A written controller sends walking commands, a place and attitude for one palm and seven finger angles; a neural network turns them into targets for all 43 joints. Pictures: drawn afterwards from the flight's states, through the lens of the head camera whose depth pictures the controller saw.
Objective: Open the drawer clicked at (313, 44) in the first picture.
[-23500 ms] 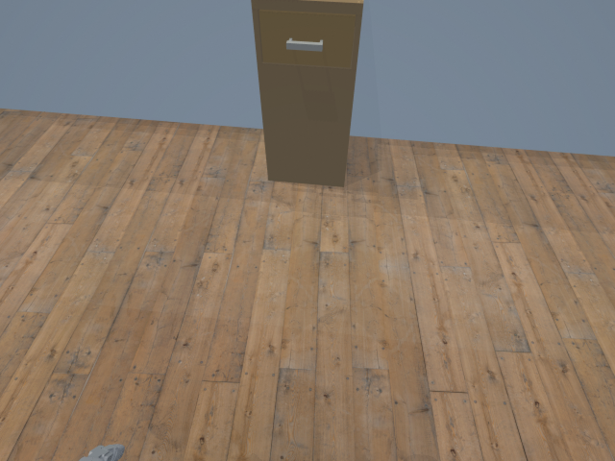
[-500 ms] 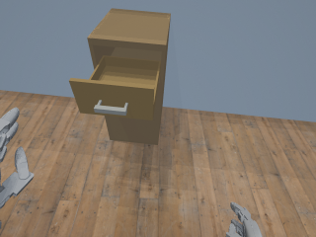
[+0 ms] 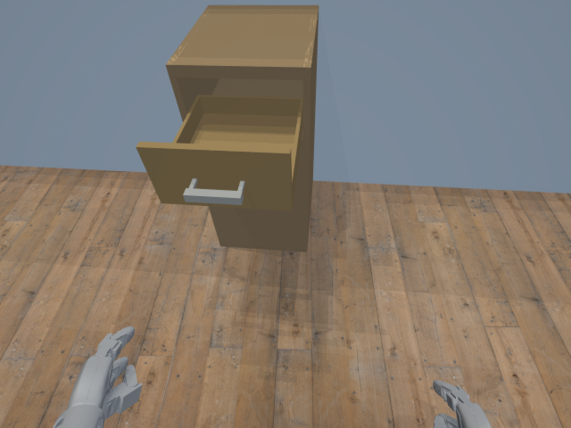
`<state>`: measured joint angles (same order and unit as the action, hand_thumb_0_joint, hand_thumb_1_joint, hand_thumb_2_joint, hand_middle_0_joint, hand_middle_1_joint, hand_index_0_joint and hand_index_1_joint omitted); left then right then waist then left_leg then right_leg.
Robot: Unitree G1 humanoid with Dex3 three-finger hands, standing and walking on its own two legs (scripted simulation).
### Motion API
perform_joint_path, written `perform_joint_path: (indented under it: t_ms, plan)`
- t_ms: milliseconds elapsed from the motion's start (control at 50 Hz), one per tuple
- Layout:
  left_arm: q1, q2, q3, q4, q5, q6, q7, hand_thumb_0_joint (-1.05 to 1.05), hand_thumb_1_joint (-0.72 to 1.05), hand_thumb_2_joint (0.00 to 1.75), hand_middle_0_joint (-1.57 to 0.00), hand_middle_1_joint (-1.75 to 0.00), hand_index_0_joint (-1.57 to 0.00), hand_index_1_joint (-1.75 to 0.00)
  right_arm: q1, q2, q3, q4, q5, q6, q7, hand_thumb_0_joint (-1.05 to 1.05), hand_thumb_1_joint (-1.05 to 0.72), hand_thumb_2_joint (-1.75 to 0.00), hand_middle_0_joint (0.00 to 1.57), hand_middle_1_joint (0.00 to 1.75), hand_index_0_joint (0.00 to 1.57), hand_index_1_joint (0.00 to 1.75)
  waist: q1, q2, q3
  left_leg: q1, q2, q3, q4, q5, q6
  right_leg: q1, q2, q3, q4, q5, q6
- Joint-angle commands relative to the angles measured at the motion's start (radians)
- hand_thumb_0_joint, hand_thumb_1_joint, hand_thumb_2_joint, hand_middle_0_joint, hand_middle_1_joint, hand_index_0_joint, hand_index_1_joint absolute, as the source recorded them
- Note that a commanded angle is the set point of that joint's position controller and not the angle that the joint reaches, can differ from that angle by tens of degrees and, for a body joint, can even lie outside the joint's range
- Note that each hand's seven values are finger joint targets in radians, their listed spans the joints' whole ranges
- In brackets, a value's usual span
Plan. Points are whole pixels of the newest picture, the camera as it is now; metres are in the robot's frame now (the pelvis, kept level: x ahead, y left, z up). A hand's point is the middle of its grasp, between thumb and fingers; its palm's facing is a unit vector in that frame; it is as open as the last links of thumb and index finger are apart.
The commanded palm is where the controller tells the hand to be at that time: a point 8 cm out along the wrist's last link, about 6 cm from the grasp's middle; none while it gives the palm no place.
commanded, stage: let the arm hang, fingers relaxed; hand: left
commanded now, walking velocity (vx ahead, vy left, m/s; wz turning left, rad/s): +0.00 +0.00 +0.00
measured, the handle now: (215, 190) +0.61 +0.19 -0.07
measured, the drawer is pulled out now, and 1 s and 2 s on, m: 0.30 0.30 0.30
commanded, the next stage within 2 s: look to check the result in 0.94 s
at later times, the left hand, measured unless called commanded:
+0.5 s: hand out of the picture -0.05 +0.18 -0.16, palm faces +0.01 -0.97 -0.24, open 7.4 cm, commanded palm none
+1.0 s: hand out of the picture +0.01 +0.15 -0.16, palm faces +0.02 -0.98 -0.20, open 7.4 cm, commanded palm none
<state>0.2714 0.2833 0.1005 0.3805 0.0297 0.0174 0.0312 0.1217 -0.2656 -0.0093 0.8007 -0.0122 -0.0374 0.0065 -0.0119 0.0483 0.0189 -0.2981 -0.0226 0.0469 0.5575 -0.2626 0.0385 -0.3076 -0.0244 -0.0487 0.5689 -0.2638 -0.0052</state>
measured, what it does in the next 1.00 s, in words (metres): stands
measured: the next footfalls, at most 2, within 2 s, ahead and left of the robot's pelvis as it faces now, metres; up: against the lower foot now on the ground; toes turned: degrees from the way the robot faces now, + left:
none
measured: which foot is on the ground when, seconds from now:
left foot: down 0.00-1.00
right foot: down 0.00-1.00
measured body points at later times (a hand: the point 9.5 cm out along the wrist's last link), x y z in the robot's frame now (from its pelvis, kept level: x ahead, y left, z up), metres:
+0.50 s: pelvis -0.01 -0.01 +0.01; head +0.02 -0.02 +0.46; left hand -0.05 +0.23 -0.14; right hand -0.05 -0.21 -0.16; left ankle +0.02 +0.10 -0.73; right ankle +0.02 -0.12 -0.73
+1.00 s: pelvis +0.00 -0.02 +0.01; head +0.02 -0.03 +0.46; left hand +0.01 +0.20 -0.15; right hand -0.02 -0.22 -0.16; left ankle +0.02 +0.10 -0.73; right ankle +0.02 -0.12 -0.73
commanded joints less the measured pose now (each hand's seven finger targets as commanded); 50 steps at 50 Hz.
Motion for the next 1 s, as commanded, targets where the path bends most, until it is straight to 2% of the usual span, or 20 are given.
perform_joint_path:
  t_ms: [0,20,80,100,140,160,180,260,300,400,520,580,640,800,880,960,980]
  plan:
    - [0.007,0.076,-0.034,0.212,-0.001,-0.006,-0.016,0.00,0.90,0.90,-0.20,-0.30,-0.20,-0.30,0.052,-0.085,-0.025,-0.022,-0.009,0.020,-0.015,0.00,-0.90,-0.90,0.20,0.30,0.20,0.30,0.003,-0.076,-0.049,0.047,0.099,-0.117,-0.107,0.244,-0.001,0.095,-0.085,0.112,-0.108,0.239,-0.057]
    - [-0.005,0.076,-0.043,0.275,-0.004,-0.005,-0.014,0.00,0.90,0.90,-0.20,-0.30,-0.20,-0.30,0.051,-0.074,-0.016,-0.001,-0.009,0.027,-0.016,0.00,-0.90,-0.90,0.20,0.30,0.20,0.30,0.008,-0.026,-0.035,0.038,0.104,-0.120,-0.138,0.217,-0.002,0.110,-0.073,0.114,-0.128,0.191,-0.049]
    - [-0.006,0.080,-0.059,0.431,-0.009,-0.005,-0.013,0.00,0.90,0.90,-0.20,-0.30,-0.20,-0.30,0.059,-0.065,-0.006,0.064,-0.004,0.039,-0.021,0.00,-0.90,-0.90,0.20,0.30,0.20,0.30,0.015,0.025,0.010,0.045,0.108,-0.127,-0.196,0.092,-0.005,0.107,-0.061,0.122,-0.203,0.050,-0.044]
    - [-0.003,0.064,-0.062,0.476,-0.012,-0.008,-0.013,0.00,0.90,0.90,-0.20,-0.30,-0.20,-0.30,0.076,-0.054,-0.003,0.089,-0.003,0.039,-0.024,0.00,-0.90,-0.90,0.20,0.30,0.20,0.30,0.011,0.038,-0.002,0.053,0.109,-0.124,-0.207,0.067,-0.005,0.119,-0.061,0.125,-0.218,0.036,-0.045]
    - [0.022,0.037,-0.053,0.537,-0.012,-0.013,-0.010,0.00,0.90,0.90,-0.20,-0.30,-0.20,-0.30,0.113,-0.030,-0.005,0.128,-0.007,0.038,-0.030,0.00,-0.90,-0.90,0.20,0.30,0.20,0.30,0.013,0.111,-0.035,0.065,0.108,-0.117,-0.216,0.048,-0.005,0.152,-0.061,0.122,-0.231,0.051,-0.051]
    - [0.026,0.039,-0.058,0.567,-0.014,-0.014,-0.011,0.00,0.90,0.90,-0.20,-0.30,-0.20,-0.30,0.124,-0.025,-0.005,0.145,-0.005,0.040,-0.031,0.00,-0.90,-0.90,0.20,0.30,0.20,0.30,0.013,0.093,-0.036,0.071,0.107,-0.115,-0.219,0.033,-0.006,0.151,-0.060,0.118,-0.236,0.047,-0.051]
    - [0.029,0.035,-0.060,0.586,-0.014,-0.015,-0.009,0.00,0.90,0.90,-0.20,-0.30,-0.20,-0.30,0.139,-0.025,-0.007,0.156,-0.002,0.043,-0.034,0.00,-0.90,-0.90,0.20,0.30,0.20,0.30,0.011,0.049,-0.024,0.082,0.115,-0.119,-0.214,0.041,-0.003,0.138,-0.059,0.111,-0.246,0.047,-0.051]
    - [0.041,0.014,-0.072,0.660,-0.017,-0.012,-0.008,0.00,0.90,0.90,-0.20,-0.30,-0.20,-0.30,0.206,-0.001,-0.007,0.216,-0.001,0.048,-0.039,0.00,-0.90,-0.90,0.20,0.30,0.20,0.30,0.005,0.002,0.029,0.072,0.118,-0.118,-0.239,-0.015,0.000,0.106,-0.058,0.107,-0.265,0.001,-0.051]
    - [0.059,0.005,-0.075,0.689,-0.018,-0.015,-0.004,0.00,0.90,0.90,-0.20,-0.30,-0.20,-0.30,0.236,0.008,-0.007,0.238,0.001,0.048,-0.040,0.00,-0.90,-0.90,0.20,0.30,0.20,0.30,0.004,-0.036,0.031,0.086,0.120,-0.112,-0.236,-0.001,0.003,0.098,-0.060,0.104,-0.271,-0.005,-0.051]
    - [0.082,-0.013,-0.077,0.726,-0.018,-0.012,0.002,0.00,0.90,0.90,-0.20,-0.30,-0.20,-0.30,0.275,0.032,-0.007,0.273,0.000,0.049,-0.043,0.00,-0.90,-0.90,0.20,0.30,0.20,0.30,0.004,-0.044,0.072,0.072,0.119,-0.114,-0.247,-0.031,0.006,0.068,-0.055,0.104,-0.267,-0.040,-0.052]
    - [0.089,-0.029,-0.073,0.734,-0.017,-0.013,0.007,0.00,0.90,0.90,-0.20,-0.30,-0.20,-0.30,0.305,0.056,-0.009,0.293,-0.002,0.047,-0.043,0.00,-0.90,-0.90,0.20,0.30,0.20,0.30,0.002,-0.064,0.085,0.062,0.115,-0.108,-0.248,-0.041,0.007,0.052,-0.053,0.109,-0.261,-0.060,-0.051]
    - [0.096,-0.036,-0.070,0.732,-0.015,-0.014,0.009,0.00,0.90,0.90,-0.20,-0.30,-0.20,-0.30,0.301,0.059,-0.011,0.292,-0.001,0.045,-0.043,0.00,-0.90,-0.90,0.20,0.30,0.20,0.30,0.006,-0.033,0.080,0.066,0.114,-0.105,-0.243,-0.041,0.005,0.043,-0.052,0.106,-0.251,-0.054,-0.049]
    - [0.084,-0.048,-0.067,0.728,-0.015,-0.015,0.009,0.00,0.90,0.90,-0.20,-0.30,-0.20,-0.30,0.305,0.073,-0.010,0.294,-0.004,0.041,-0.045,0.00,-0.90,-0.90,0.20,0.30,0.20,0.30,0.004,-0.043,0.097,0.051,0.114,-0.107,-0.249,-0.030,0.005,0.048,-0.052,0.107,-0.247,-0.029,-0.051]
    - [0.074,-0.059,-0.067,0.728,-0.017,-0.022,0.009,0.00,0.90,0.90,-0.20,-0.30,-0.20,-0.30,0.290,0.083,-0.011,0.293,-0.002,0.034,-0.050,0.00,-0.90,-0.90,0.20,0.30,0.20,0.30,0.004,-0.018,0.081,0.084,0.119,-0.094,-0.238,0.039,0.000,0.070,-0.053,0.112,-0.249,0.037,-0.050]
    - [0.075,-0.051,-0.068,0.722,-0.017,-0.024,0.009,0.00,0.90,0.90,-0.20,-0.30,-0.20,-0.30,0.285,0.076,-0.014,0.292,0.000,0.037,-0.048,0.00,-0.90,-0.90,0.20,0.30,0.20,0.30,0.004,-0.062,0.094,0.096,0.116,-0.087,-0.233,0.041,-0.002,0.054,-0.052,0.121,-0.266,0.016,-0.051]
    - [0.062,-0.048,-0.066,0.724,-0.019,-0.026,0.008,0.00,0.90,0.90,-0.20,-0.30,-0.20,-0.30,0.283,0.077,-0.013,0.299,-0.001,0.035,-0.048,0.00,-0.90,-0.90,0.20,0.30,0.20,0.30,0.001,-0.041,0.077,0.106,0.112,-0.081,-0.227,0.069,-0.006,0.078,-0.058,0.121,-0.269,0.036,-0.052]
    - [0.072,-0.048,-0.066,0.723,-0.019,-0.028,0.010,0.00,0.90,0.90,-0.20,-0.30,-0.20,-0.30,0.277,0.075,-0.016,0.295,0.000,0.035,-0.049,0.00,-0.90,-0.90,0.20,0.30,0.20,0.30,0.004,-0.053,0.075,0.121,0.116,-0.082,-0.225,0.076,-0.005,0.070,-0.055,0.121,-0.272,0.041,-0.053]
